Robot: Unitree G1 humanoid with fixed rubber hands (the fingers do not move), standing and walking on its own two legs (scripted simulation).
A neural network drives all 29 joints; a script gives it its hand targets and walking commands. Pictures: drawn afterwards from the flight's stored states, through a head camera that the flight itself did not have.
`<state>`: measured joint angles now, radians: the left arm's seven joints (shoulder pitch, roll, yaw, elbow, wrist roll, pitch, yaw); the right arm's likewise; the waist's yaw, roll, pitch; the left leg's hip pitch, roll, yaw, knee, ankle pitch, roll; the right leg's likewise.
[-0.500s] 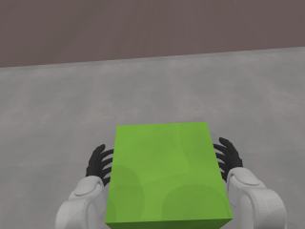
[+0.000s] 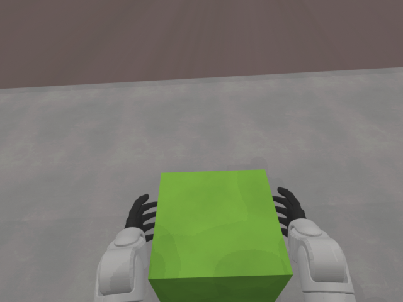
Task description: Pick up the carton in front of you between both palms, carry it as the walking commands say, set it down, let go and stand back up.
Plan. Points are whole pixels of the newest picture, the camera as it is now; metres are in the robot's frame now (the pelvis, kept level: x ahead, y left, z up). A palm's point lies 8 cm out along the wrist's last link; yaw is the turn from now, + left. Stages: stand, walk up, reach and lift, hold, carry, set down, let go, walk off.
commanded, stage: carry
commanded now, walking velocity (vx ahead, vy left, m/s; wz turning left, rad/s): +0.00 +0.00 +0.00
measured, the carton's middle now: (215, 246) +0.27 +0.00 -0.02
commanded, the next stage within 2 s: hold in 1.32 s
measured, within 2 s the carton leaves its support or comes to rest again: neither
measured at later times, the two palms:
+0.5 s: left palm (132, 241) +0.25 +0.16 +0.04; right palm (291, 232) +0.25 -0.14 +0.04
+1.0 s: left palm (126, 248) +0.24 +0.17 +0.04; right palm (288, 239) +0.24 -0.13 +0.04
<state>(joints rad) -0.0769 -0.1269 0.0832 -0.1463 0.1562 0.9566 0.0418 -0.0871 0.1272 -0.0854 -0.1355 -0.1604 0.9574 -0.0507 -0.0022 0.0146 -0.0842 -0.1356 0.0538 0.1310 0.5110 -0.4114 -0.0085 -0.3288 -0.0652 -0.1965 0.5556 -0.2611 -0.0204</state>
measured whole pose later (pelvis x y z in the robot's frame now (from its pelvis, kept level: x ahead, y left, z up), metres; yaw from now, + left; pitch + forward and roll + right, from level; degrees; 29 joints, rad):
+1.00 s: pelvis -0.04 +0.02 +0.00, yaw +0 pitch +1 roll +0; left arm -0.20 -0.14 0.16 0.13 0.23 0.74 0.01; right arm -0.20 0.14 -0.17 0.13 -0.23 0.74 -0.03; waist 0.00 0.01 -0.07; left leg -0.20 0.03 0.15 0.53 -0.36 0.03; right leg -0.36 -0.09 -0.18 0.51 -0.16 -0.01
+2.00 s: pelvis -0.07 -0.04 +0.01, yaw +10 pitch -8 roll +0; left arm -0.29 -0.16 0.26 0.32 0.29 0.68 -0.03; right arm -0.28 0.16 -0.23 0.25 -0.31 0.73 -0.01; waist 0.00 0.05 0.04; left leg -0.03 0.00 -0.11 0.40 -0.24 -0.01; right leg -0.12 0.03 0.01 0.38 -0.12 -0.02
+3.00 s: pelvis -0.10 -0.02 -0.10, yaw +11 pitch +36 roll +2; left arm -0.66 -0.15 0.37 0.55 0.20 0.18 0.08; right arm -0.66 0.09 -0.49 0.50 -0.26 0.22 0.05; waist -0.08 0.06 -0.13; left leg -1.31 -0.10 -0.09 1.12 -0.43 -0.03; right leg -1.40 0.03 0.10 1.07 -0.29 0.04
